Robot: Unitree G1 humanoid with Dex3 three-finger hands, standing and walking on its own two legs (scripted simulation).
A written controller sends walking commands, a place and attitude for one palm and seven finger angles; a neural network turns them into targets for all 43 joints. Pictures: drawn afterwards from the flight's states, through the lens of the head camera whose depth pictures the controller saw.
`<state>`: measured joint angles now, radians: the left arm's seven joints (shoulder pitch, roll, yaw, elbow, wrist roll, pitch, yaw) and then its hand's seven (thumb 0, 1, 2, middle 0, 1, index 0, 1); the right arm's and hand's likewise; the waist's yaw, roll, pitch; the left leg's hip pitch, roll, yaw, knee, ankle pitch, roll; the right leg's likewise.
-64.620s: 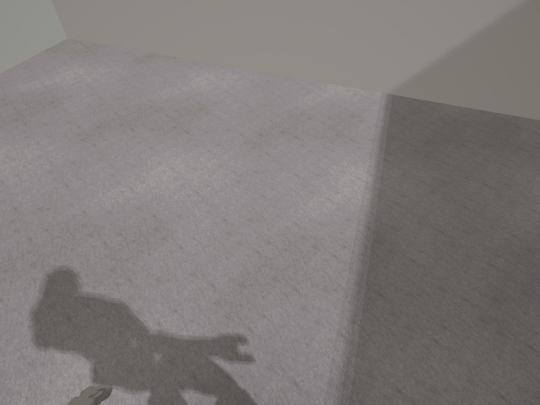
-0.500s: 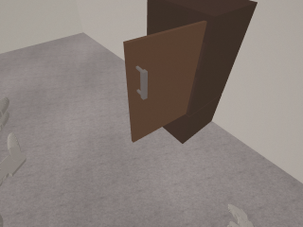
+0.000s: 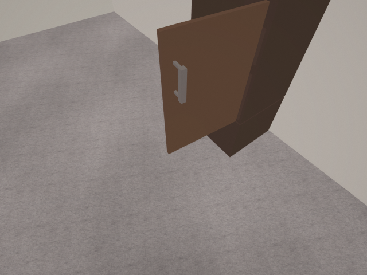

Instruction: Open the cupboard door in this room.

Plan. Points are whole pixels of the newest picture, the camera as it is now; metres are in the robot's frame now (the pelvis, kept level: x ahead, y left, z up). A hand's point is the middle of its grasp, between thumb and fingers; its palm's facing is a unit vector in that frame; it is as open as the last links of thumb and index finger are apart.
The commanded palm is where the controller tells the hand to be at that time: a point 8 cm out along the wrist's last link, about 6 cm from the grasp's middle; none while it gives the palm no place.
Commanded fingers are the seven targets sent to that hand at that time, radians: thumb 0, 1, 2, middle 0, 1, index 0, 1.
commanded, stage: let the arm hang, fingers relaxed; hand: left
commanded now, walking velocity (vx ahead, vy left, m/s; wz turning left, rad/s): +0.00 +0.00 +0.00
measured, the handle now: (179, 82) +0.68 +0.05 +0.01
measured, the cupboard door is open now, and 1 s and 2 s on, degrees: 85 85 85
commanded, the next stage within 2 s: look to check the result in 0.62 s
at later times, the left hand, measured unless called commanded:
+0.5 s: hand out of the picture +0.08 +0.23 -0.15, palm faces -0.01 -0.96 -0.29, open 7.3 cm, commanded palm none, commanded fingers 0.00 0.90 0.90 -0.20 -0.30 -0.20 -0.30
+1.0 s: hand out of the picture +0.13 +0.25 -0.14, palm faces -0.04 -0.94 -0.34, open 7.3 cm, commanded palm none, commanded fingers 0.00 0.90 0.90 -0.20 -0.30 -0.20 -0.30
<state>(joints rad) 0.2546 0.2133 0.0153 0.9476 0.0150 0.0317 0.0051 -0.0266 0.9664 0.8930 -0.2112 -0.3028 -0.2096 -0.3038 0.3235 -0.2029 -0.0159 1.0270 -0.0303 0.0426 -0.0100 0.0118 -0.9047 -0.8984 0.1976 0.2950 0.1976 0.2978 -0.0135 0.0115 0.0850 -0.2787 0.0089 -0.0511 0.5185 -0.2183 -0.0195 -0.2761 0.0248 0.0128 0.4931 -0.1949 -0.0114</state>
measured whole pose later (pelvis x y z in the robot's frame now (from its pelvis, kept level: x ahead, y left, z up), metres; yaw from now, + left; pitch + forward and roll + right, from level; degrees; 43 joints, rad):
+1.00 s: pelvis +0.04 +0.01 +0.01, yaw +0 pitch -1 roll +0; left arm 0.07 0.32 0.01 1.11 0.01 -0.02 0.00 0.00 0.91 0.89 -0.21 -0.30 -0.21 -0.30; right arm 0.10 -0.32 -0.01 1.12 -0.02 0.00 0.00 0.01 -0.90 -0.90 0.20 0.30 0.20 0.30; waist -0.01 0.02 0.09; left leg -0.12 -0.01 -0.03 0.33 -0.19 -0.01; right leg -0.14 0.00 0.03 0.35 -0.18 0.00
